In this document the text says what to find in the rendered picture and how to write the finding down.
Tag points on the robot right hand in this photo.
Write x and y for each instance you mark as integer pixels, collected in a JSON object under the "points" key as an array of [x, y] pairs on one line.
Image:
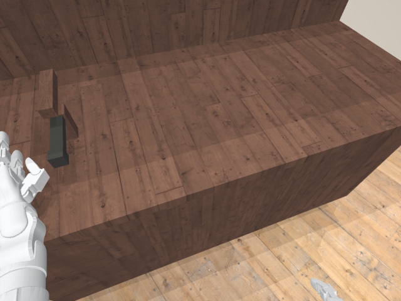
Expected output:
{"points": [[326, 291]]}

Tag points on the counter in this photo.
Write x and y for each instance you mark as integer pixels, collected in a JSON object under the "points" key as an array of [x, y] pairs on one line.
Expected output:
{"points": [[189, 123]]}

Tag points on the left robot forearm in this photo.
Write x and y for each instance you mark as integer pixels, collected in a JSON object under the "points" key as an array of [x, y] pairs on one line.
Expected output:
{"points": [[23, 256]]}

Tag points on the tap lever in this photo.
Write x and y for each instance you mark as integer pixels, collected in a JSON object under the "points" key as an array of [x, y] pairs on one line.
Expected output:
{"points": [[57, 155]]}

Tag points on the robot left hand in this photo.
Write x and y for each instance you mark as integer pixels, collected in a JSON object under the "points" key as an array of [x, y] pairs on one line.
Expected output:
{"points": [[14, 187]]}

